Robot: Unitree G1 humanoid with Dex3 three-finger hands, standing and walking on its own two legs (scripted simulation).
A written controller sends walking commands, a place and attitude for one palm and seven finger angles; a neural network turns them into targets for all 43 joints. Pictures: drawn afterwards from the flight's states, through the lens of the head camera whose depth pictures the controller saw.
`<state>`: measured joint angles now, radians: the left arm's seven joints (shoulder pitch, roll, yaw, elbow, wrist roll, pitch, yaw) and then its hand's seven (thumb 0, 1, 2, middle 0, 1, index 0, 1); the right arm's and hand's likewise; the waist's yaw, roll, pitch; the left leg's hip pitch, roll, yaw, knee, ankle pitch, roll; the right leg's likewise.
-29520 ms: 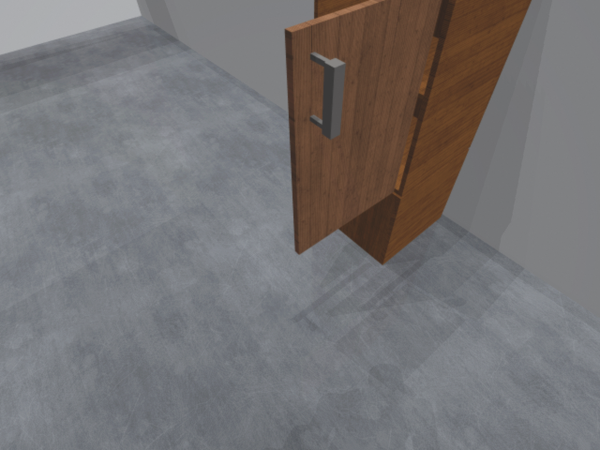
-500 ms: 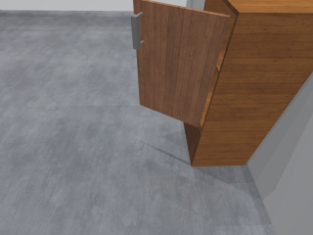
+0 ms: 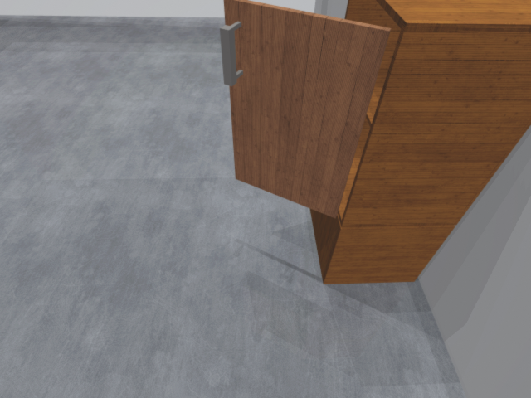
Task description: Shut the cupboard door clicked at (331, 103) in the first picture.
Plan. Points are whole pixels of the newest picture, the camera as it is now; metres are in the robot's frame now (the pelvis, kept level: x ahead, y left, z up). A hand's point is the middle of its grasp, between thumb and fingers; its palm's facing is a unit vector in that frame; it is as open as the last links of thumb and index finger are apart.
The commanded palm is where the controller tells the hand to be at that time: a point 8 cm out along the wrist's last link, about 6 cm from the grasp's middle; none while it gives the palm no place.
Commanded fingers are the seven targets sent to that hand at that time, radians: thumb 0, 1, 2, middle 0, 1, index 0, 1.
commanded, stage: walk to a spot facing it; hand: left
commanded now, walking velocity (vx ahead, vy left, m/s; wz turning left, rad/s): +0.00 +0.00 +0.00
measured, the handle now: (233, 53) +0.86 +0.13 +0.13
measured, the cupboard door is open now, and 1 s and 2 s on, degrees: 60 60 60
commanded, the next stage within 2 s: none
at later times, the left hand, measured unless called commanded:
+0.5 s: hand out of the picture +0.01 +0.22 -0.19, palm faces +0.25 -0.94 -0.22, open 7.4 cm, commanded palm none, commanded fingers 0.00 0.90 0.90 -0.20 -0.30 -0.20 -0.30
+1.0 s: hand out of the picture -0.05 +0.17 -0.15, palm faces +0.49 -0.81 -0.32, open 7.4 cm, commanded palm none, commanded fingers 0.00 0.90 0.90 -0.20 -0.30 -0.20 -0.30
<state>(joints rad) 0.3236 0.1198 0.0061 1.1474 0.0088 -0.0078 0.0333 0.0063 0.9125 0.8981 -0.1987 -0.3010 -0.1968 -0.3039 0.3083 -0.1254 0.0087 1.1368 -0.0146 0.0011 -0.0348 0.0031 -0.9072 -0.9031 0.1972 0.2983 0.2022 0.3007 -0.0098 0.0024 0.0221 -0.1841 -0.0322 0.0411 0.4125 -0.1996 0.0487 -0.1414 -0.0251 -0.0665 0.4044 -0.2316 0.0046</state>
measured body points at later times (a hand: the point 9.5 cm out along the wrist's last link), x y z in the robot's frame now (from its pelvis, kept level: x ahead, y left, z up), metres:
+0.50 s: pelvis -0.01 +0.01 -0.02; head +0.03 +0.05 +0.43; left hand +0.00 +0.27 -0.18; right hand +0.07 -0.23 -0.15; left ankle +0.01 +0.08 -0.74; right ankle -0.03 -0.14 -0.68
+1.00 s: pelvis +0.01 -0.05 +0.00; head +0.07 -0.04 +0.44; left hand -0.07 +0.21 -0.13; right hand +0.20 -0.26 -0.15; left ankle -0.06 +0.06 -0.66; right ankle +0.04 -0.17 -0.74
